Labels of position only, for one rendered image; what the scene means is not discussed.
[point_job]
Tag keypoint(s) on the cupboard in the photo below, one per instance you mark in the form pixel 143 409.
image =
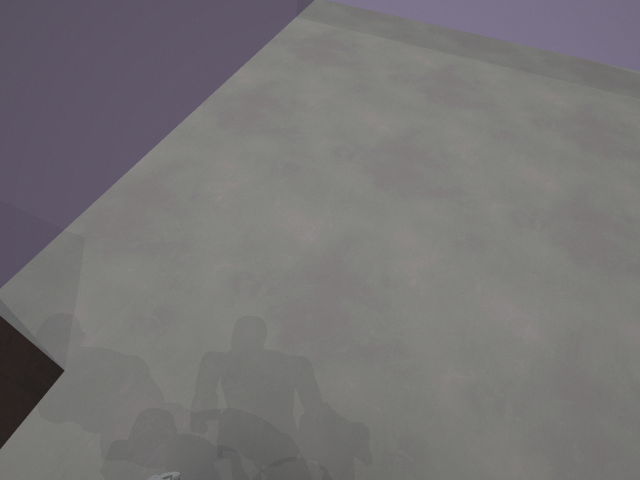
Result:
pixel 26 375

